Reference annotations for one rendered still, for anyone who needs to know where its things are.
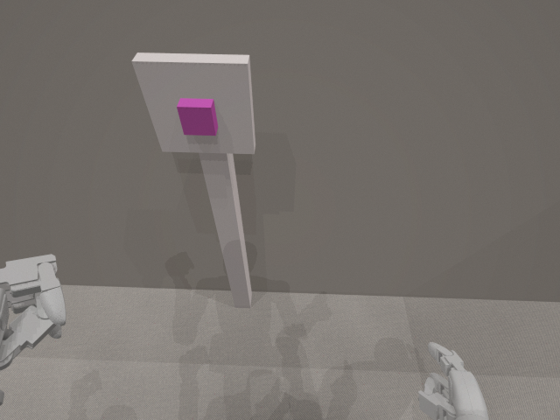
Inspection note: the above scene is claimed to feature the left robot hand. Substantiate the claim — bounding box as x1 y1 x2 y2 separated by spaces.
0 254 66 370

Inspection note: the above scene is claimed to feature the panel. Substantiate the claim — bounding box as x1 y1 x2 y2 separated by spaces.
131 52 256 308

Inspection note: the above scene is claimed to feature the button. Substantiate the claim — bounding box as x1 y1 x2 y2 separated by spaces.
177 98 218 136

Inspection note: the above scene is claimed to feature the right robot hand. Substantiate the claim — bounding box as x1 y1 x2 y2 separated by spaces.
418 342 489 420

